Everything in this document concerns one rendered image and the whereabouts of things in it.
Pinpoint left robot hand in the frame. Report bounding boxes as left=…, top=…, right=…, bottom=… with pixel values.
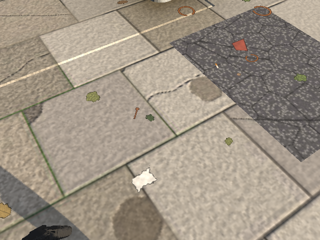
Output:
left=22, top=225, right=72, bottom=240

